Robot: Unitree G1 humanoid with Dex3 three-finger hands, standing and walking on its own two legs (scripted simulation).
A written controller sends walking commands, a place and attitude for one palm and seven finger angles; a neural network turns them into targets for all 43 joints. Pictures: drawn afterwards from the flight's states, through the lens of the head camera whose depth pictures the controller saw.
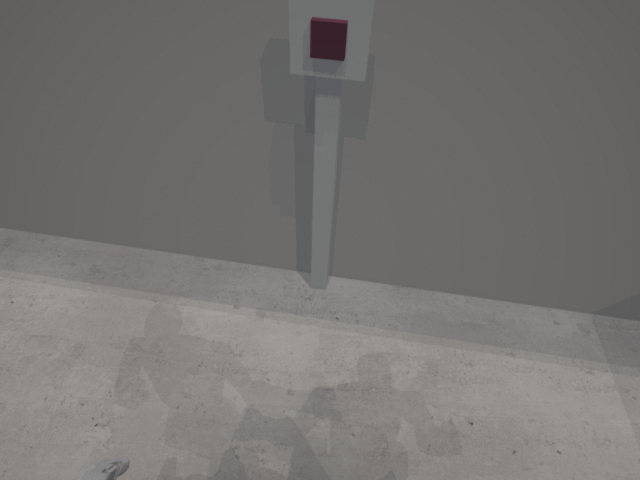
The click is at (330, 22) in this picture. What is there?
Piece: button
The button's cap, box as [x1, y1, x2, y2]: [310, 17, 347, 60]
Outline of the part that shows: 312,17 310,29 310,57 343,60 347,20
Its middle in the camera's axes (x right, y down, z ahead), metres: +0.01 -0.41 +0.79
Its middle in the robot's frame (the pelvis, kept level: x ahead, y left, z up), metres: +0.89 +0.03 +0.17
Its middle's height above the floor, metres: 0.94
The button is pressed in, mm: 0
